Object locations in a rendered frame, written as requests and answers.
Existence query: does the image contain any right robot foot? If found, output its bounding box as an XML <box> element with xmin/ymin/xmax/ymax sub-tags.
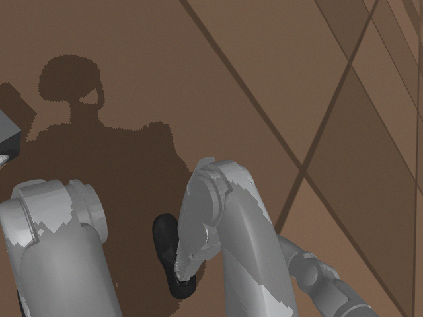
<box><xmin>152</xmin><ymin>213</ymin><xmax>196</xmax><ymax>299</ymax></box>

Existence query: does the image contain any carton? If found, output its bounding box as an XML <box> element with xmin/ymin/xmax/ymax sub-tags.
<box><xmin>0</xmin><ymin>110</ymin><xmax>22</xmax><ymax>165</ymax></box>

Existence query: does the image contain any right robot hand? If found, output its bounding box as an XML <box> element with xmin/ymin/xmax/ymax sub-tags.
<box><xmin>277</xmin><ymin>234</ymin><xmax>304</xmax><ymax>268</ymax></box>

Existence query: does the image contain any right robot arm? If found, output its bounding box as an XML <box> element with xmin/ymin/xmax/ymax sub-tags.
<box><xmin>288</xmin><ymin>251</ymin><xmax>379</xmax><ymax>317</ymax></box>

